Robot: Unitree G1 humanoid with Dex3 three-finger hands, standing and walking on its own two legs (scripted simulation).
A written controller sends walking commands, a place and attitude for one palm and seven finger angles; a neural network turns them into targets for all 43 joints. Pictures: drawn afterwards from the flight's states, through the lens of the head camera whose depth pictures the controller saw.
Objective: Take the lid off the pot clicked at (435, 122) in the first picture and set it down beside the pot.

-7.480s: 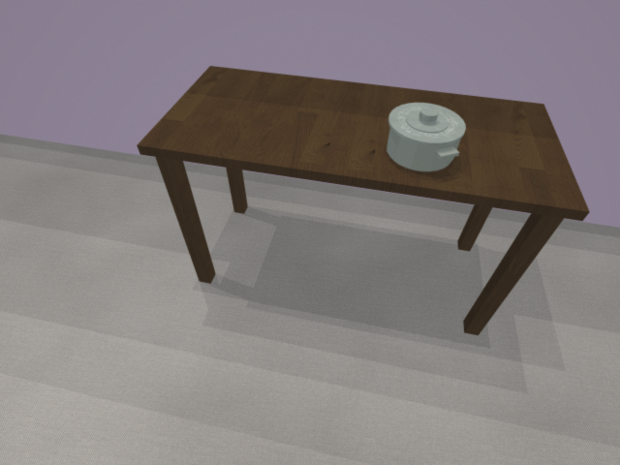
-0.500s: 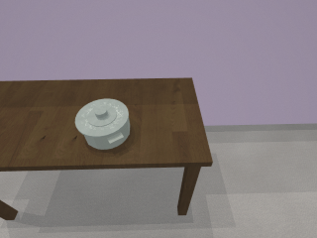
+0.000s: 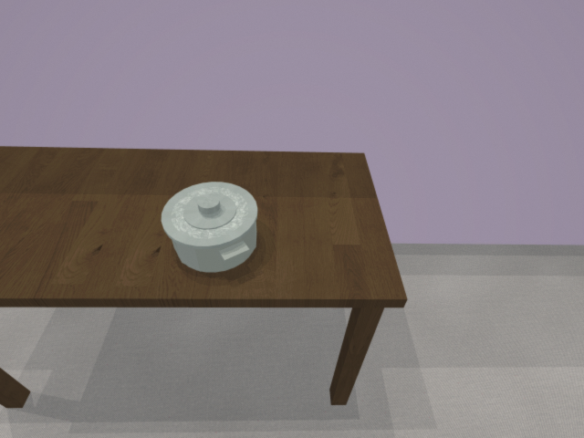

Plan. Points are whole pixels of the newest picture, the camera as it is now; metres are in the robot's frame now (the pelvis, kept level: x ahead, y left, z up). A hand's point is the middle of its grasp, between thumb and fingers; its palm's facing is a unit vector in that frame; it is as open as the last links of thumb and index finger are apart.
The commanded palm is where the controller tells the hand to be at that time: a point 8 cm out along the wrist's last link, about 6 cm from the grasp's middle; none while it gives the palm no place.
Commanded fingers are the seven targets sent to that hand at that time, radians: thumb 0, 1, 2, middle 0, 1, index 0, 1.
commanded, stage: look again from close up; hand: left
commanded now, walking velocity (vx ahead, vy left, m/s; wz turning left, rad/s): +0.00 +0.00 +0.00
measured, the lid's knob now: (209, 204) +0.54 +0.20 +0.01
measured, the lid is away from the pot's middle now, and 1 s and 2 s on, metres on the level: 0.00 0.00 0.00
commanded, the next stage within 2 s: lift the closed hand beside the body in 0.84 s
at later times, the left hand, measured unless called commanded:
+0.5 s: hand out of the picture -0.01 +0.18 -0.18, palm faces +0.04 -0.99 -0.15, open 7.4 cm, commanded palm none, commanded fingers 0.00 0.90 0.90 -0.20 -0.30 -0.20 -0.30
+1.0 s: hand out of the picture +0.04 +0.20 -0.16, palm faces +0.04 -0.98 -0.21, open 7.3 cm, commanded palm +0.12 +0.25 -0.06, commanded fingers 0.00 0.90 0.90 -0.38 -0.49 -0.38 -0.49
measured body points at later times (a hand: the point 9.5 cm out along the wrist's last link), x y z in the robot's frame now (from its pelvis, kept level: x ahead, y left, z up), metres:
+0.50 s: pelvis +0.02 +0.03 +0.01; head +0.02 +0.04 +0.45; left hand -0.01 +0.24 -0.16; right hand +0.01 -0.19 -0.15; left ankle +0.00 +0.11 -0.73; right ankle +0.04 -0.11 -0.73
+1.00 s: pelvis +0.03 +0.04 +0.01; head +0.03 +0.05 +0.46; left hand +0.04 +0.26 -0.15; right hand +0.03 -0.19 -0.14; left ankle +0.00 +0.11 -0.73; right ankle +0.04 -0.11 -0.73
